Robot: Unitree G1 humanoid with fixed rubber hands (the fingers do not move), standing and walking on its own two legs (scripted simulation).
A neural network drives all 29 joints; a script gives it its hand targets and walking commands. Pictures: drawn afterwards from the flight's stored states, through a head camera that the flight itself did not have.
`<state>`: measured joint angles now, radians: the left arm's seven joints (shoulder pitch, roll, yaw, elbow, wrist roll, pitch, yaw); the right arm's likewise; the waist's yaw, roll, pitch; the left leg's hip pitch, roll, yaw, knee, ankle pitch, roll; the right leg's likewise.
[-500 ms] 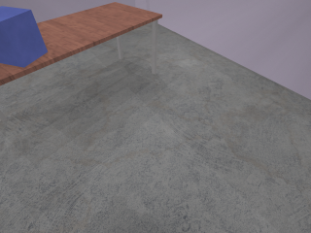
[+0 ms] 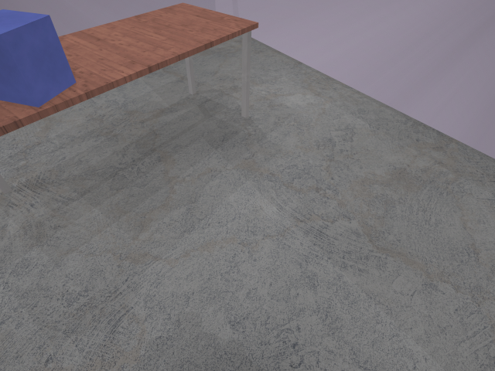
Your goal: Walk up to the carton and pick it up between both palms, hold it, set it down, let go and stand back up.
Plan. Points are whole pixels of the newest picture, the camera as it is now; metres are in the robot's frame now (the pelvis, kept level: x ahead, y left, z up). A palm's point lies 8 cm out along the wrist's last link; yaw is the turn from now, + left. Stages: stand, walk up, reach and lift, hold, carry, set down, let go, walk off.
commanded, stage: stand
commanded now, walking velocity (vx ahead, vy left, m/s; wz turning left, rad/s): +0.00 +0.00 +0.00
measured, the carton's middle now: (20, 58) +1.13 +0.86 +0.01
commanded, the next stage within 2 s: walk up in 0.26 s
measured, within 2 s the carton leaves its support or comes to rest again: neither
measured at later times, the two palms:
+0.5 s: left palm out of the picture +0.08 +0.26 -0.12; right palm out of the picture +0.06 -0.29 -0.11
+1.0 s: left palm out of the picture +0.14 +0.42 -0.13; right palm (361, 368) +0.19 -0.19 -0.11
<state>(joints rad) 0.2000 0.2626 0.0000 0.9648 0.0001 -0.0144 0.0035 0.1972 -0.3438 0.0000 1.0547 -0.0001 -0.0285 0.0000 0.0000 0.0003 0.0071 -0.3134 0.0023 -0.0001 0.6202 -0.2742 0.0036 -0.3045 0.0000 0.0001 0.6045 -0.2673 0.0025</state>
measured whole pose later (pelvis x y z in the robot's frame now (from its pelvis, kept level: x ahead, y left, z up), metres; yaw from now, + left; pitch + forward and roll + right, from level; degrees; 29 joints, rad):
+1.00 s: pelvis +0.10 +0.11 -0.01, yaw +8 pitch +1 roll +0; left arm 0.18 0.39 0.05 0.97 0.00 -0.04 -0.03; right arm 0.26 -0.39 0.00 0.95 0.00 0.00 0.08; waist 0.00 -0.06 0.02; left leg -0.24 -0.03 -0.01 0.69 -0.45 0.02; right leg -0.46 -0.05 -0.03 0.95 -0.51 0.00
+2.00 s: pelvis +0.47 +0.25 -0.01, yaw +23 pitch -2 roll +3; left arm 0.19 0.38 0.05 0.90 0.00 -0.08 -0.03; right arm 0.28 -0.38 0.00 0.89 0.00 -0.04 0.02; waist 0.00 -0.01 0.08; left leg -0.35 -0.04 -0.07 1.16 -0.42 0.00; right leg -0.36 -0.07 -0.12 0.74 -0.35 -0.06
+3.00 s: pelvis +0.66 +0.29 -0.01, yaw +34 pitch -3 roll +6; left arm 0.14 0.37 0.05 0.85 0.00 0.02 -0.01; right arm 0.29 -0.41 0.00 0.87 0.00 0.02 -0.08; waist -0.01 -0.05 0.12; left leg -0.41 -0.07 -0.09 1.16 -0.48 -0.04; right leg -0.41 -0.06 -0.15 0.71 -0.26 -0.02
